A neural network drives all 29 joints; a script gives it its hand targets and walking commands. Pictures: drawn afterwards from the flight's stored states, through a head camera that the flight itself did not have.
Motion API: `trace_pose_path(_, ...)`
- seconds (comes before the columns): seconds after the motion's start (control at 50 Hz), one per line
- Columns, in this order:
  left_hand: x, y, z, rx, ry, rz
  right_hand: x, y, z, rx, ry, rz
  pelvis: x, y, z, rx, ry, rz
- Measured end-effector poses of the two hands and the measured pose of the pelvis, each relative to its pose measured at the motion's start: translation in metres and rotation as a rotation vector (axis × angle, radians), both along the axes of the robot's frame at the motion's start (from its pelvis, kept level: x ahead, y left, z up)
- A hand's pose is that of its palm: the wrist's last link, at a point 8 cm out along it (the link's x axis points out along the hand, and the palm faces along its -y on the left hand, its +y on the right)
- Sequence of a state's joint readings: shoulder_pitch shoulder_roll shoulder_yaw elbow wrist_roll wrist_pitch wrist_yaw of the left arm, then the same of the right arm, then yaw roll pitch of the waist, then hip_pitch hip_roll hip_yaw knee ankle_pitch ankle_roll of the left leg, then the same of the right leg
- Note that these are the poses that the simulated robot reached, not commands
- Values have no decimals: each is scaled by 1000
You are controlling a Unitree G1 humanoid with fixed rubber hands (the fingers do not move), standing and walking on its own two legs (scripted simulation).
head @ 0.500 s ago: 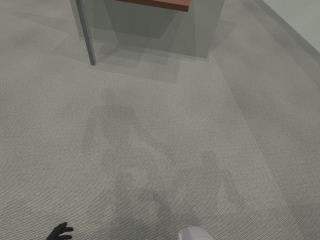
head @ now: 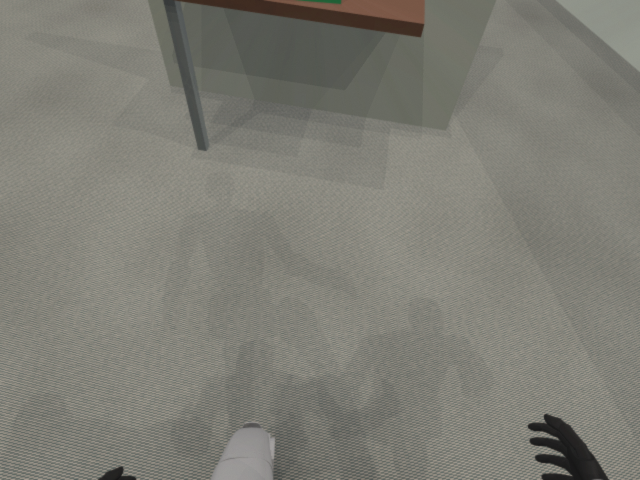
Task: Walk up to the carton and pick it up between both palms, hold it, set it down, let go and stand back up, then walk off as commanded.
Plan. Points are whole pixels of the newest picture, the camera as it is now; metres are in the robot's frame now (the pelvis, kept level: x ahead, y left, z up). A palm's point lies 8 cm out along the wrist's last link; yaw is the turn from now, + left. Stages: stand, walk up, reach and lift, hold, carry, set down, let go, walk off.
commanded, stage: walk up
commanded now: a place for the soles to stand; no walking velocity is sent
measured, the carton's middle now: out of the picture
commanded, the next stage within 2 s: none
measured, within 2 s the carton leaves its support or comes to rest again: neither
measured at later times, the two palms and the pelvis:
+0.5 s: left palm (105, 374) +0.24 +0.30 -0.07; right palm (539, 450) +0.17 -0.28 -0.10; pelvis +0.14 +0.02 +0.01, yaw -8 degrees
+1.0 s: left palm (82, 295) +0.37 +0.39 -0.09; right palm (481, 366) +0.26 -0.21 -0.05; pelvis +0.25 +0.11 +0.03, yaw -9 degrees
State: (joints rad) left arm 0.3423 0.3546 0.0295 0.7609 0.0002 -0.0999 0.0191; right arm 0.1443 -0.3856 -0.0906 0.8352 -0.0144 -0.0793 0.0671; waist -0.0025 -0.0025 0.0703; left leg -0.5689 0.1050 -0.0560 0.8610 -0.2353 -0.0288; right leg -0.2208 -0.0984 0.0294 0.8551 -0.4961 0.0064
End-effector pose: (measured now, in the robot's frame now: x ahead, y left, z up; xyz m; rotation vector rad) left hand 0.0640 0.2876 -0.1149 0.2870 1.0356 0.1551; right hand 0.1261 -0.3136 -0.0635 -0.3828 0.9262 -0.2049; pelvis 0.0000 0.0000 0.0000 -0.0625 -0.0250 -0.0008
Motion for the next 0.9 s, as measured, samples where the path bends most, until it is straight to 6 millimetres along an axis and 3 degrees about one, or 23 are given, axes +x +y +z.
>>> trace_pose_path(0.1,46,19,8,-22,-27,-23,3,30,10,13,40,-37,32,23,13,1,-18,-17)
trace_pose_path(0.2,79,30,24,-24,-25,-47,6,41,14,28,84,-75,62,35,26,23,-18,-33)
trace_pose_path(0.32,120,30,32,2,-4,-92,17,41,2,63,110,-119,92,35,26,56,-4,-77)
trace_pose_path(0.44,165,16,36,53,-3,-159,23,28,-27,118,160,-188,121,20,15,80,11,-136)
trace_pose_path(0.56,192,21,46,98,-37,-140,61,30,-31,135,139,-174,152,19,16,67,-29,-134)
trace_pose_path(0.7,218,42,38,84,-20,-140,102,35,-22,84,119,-167,180,40,13,34,-10,-133)
trace_pose_path(0.84,244,79,12,26,29,-137,134,71,-8,20,106,-173,210,85,7,24,7,-135)
trace_pose_path(0.9,264,90,15,17,23,-143,137,88,3,18,99,-189,224,98,14,9,-9,-148)
